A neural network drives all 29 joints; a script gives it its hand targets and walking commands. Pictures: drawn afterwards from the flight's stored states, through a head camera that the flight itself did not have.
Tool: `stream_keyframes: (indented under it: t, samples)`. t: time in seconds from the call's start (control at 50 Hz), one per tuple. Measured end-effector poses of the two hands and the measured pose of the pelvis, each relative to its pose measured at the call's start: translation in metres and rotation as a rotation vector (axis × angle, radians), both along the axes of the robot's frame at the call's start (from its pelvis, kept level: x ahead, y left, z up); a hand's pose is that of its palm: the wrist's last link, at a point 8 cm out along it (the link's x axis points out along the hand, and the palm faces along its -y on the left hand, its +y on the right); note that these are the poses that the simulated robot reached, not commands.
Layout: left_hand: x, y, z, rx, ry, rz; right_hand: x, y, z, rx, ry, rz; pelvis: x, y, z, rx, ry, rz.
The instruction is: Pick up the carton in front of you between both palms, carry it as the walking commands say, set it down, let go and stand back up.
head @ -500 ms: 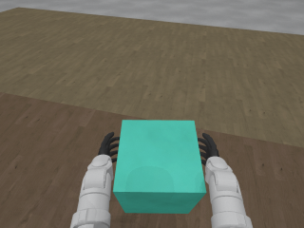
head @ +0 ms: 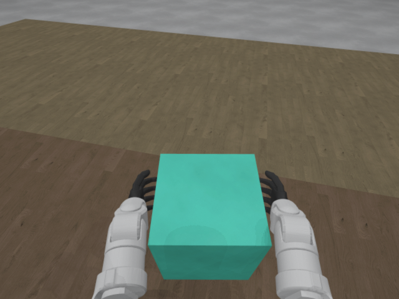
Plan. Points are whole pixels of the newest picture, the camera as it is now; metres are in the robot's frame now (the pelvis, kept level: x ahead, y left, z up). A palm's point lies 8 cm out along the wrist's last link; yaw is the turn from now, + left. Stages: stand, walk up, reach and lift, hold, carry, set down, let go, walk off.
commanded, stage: reach and lift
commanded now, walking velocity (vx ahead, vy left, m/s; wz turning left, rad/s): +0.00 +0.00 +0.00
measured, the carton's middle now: (206, 220) +0.30 +0.00 -0.04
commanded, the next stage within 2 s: hold in 0.56 s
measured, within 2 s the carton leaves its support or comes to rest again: neither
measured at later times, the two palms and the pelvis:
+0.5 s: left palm (138, 200) +0.31 +0.15 +0.04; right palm (279, 201) +0.31 -0.15 +0.04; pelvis +0.02 +0.00 +0.01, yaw +0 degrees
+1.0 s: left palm (136, 197) +0.30 +0.15 +0.06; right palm (284, 200) +0.30 -0.15 +0.06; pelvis +0.01 +0.00 +0.00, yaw -1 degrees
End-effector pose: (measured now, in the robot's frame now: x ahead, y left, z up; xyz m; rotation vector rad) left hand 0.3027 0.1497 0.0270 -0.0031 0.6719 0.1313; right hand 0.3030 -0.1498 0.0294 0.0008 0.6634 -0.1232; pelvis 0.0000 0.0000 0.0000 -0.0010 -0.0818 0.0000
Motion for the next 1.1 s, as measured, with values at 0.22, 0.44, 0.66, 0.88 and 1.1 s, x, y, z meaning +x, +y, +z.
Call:
stream_keyframes:
  t: [0.22,0.44,0.66,0.88,1.1]
  samples:
    - [0.006,-0.001,0.006,0.023,0.003,-0.018,0.005,-0.001,0.005,-0.021,0.002,0.014,0.012,0.0,0.004,0.002,-0.001,-0.003]
    - [0.004,-0.002,0.009,0.033,0.007,-0.022,0.004,-0.002,0.009,-0.032,0.007,0.024,0.018,-0.002,0.006,0.002,-0.01,-0.002]
    - [-0.002,-0.002,0.02,0.032,-0.015,-0.019,-0.001,-0.002,0.019,-0.03,-0.015,0.023,0.017,-0.003,0.006,0.001,-0.028,-0.002]
    - [-0.012,-0.002,0.025,0.028,-0.002,-0.018,-0.012,-0.002,0.024,-0.021,-0.002,0.014,0.008,-0.002,0.006,0.0,-0.062,0.0]
    - [0.014,-0.016,0.048,0.017,-0.068,-0.017,0.008,-0.016,0.043,0.008,-0.067,-0.016,0.029,-0.014,-0.003,-0.004,0.081,-0.027]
